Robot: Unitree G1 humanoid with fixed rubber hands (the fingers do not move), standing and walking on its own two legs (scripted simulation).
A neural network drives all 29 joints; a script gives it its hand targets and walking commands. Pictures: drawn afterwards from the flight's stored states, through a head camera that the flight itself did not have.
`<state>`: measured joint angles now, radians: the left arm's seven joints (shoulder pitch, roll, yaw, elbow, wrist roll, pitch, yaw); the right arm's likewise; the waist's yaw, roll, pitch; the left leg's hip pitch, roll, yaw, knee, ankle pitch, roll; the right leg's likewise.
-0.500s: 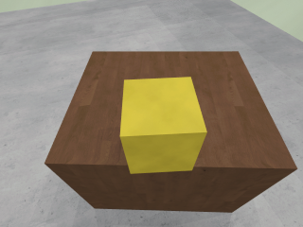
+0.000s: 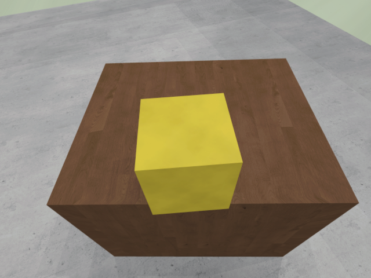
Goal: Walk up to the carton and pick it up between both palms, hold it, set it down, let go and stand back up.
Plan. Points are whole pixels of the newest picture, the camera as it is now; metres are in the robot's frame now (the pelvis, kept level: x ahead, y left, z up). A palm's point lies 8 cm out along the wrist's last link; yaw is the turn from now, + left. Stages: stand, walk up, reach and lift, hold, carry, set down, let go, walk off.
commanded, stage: walk up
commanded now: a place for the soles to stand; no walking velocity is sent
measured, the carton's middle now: (186, 156) +0.39 +0.02 +0.00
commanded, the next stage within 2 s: reach and lift in 1.32 s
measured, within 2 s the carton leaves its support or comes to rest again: neither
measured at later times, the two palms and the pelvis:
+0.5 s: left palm out of the picture +0.03 +0.25 -0.13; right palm out of the picture -0.03 -0.27 -0.13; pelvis -0.01 -0.01 +0.00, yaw +0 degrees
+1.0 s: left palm out of the picture +0.04 +0.26 -0.13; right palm out of the picture +0.02 -0.27 -0.13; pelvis +0.00 -0.01 +0.00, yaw +2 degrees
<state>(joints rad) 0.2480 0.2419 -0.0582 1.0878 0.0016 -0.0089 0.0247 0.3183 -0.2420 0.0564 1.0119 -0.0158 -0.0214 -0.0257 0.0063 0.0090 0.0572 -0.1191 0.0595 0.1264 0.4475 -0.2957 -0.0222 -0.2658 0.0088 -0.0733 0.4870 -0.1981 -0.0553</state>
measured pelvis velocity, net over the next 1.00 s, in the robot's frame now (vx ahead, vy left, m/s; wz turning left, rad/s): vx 0.00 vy -0.01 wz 0.04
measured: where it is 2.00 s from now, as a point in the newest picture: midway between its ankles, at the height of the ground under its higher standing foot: outside the picture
